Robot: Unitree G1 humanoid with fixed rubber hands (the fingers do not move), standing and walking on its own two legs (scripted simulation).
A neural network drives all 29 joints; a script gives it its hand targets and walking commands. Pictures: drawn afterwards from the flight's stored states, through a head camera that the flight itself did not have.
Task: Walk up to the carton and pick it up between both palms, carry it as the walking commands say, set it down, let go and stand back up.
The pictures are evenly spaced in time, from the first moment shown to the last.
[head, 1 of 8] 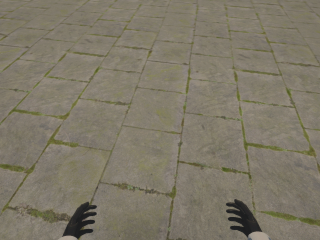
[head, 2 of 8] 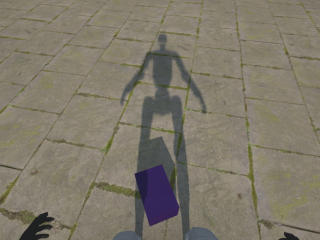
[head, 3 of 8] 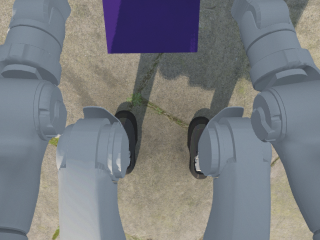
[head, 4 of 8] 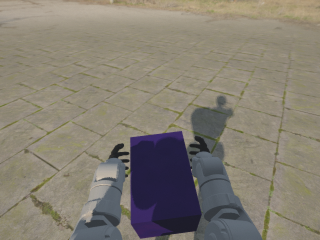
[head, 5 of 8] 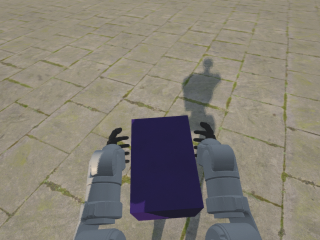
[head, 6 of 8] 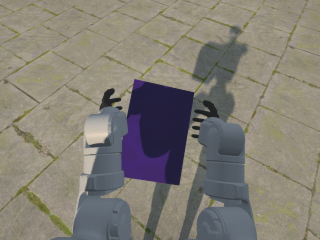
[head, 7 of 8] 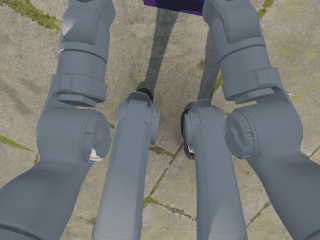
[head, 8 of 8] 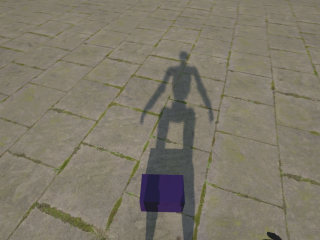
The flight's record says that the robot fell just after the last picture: no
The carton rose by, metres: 0.70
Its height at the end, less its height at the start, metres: +0.00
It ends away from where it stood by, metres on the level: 4.62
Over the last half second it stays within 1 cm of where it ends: yes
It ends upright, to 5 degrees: no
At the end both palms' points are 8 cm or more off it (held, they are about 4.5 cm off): yes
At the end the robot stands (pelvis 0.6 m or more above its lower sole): yes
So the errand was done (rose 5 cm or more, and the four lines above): no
